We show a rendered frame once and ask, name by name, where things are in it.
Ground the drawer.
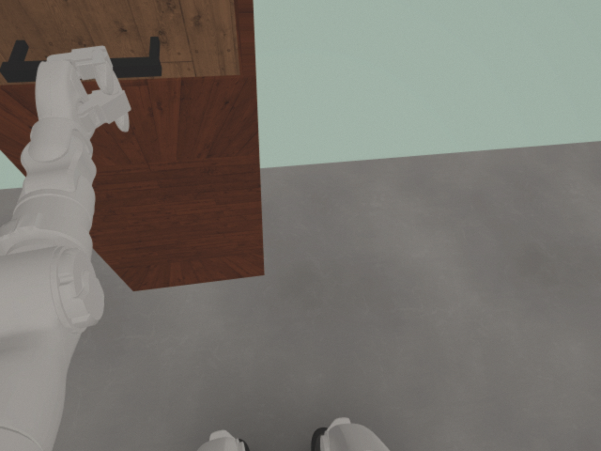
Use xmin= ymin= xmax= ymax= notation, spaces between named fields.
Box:
xmin=0 ymin=0 xmax=240 ymax=86

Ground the left robot forearm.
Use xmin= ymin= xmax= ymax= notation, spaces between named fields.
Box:
xmin=0 ymin=117 xmax=97 ymax=261

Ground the handle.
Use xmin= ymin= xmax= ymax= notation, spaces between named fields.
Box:
xmin=0 ymin=37 xmax=162 ymax=83

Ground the robot right thigh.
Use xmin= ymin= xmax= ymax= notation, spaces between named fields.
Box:
xmin=320 ymin=424 xmax=390 ymax=451

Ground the left robot upper arm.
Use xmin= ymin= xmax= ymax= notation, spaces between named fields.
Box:
xmin=0 ymin=245 xmax=104 ymax=451

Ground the robot right shin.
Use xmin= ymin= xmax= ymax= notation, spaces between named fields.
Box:
xmin=326 ymin=417 xmax=350 ymax=431

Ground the cabinet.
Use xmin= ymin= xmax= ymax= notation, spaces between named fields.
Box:
xmin=0 ymin=0 xmax=264 ymax=291

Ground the left robot hand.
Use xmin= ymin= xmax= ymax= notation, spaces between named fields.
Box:
xmin=35 ymin=46 xmax=131 ymax=140

